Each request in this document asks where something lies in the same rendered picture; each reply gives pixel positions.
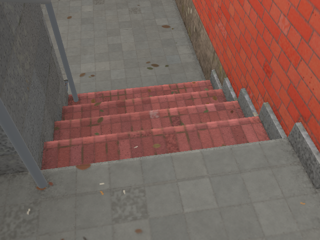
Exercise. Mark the stairs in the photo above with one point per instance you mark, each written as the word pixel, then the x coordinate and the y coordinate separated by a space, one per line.
pixel 145 121

